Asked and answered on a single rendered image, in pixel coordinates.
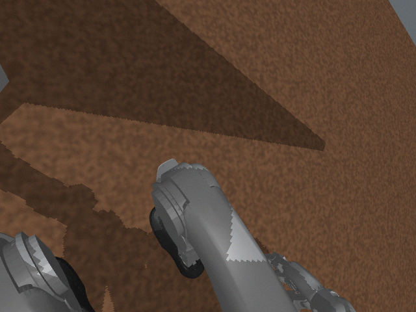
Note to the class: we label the left robot foot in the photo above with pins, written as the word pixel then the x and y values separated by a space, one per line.
pixel 76 285

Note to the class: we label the right robot hand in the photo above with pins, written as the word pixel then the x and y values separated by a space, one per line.
pixel 301 281

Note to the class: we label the right robot foot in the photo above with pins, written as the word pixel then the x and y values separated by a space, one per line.
pixel 167 243

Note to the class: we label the right robot arm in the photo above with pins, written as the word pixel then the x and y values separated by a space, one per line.
pixel 327 300

